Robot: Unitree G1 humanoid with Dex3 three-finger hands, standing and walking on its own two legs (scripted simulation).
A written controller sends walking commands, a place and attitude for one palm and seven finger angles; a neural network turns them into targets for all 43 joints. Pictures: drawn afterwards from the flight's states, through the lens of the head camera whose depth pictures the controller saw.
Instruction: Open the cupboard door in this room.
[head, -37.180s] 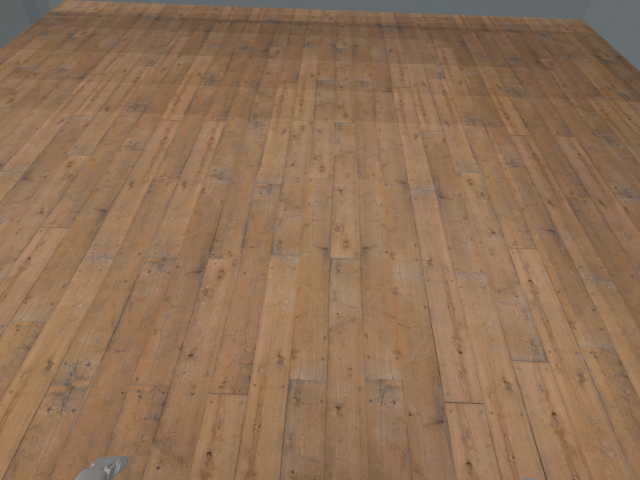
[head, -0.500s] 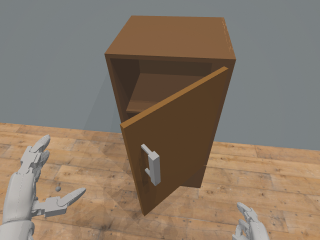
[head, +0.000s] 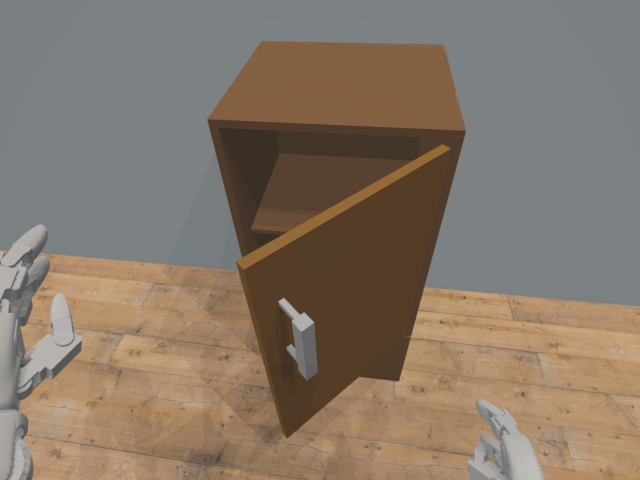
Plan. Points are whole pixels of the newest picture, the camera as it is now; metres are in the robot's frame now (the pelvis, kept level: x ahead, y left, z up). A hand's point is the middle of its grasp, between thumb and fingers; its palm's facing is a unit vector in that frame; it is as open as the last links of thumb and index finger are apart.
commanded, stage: draw the hand back to the body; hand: left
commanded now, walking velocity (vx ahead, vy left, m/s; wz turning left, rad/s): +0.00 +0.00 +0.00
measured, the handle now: (297, 339) +0.32 +0.09 -0.04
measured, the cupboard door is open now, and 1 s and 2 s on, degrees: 47 47 47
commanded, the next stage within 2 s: step back with the hand held close in 0.18 s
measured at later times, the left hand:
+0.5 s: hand (76, 341) +0.19 +0.26 +0.16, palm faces +0.41 -0.78 -0.47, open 7.4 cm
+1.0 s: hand (10, 429) +0.11 +0.27 +0.15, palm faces +0.44 -0.75 -0.49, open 7.4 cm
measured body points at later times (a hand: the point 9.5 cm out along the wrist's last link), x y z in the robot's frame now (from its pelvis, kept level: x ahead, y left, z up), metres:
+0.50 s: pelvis -0.02 +0.00 +0.00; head -0.01 -0.01 +0.45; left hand +0.16 +0.30 +0.18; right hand +0.16 -0.23 -0.08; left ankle -0.05 +0.12 -0.74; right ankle +0.01 -0.14 -0.74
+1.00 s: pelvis -0.10 +0.01 -0.02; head -0.08 +0.02 +0.43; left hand +0.08 +0.31 +0.18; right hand +0.07 -0.23 -0.09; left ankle -0.05 +0.12 -0.74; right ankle +0.01 -0.13 -0.74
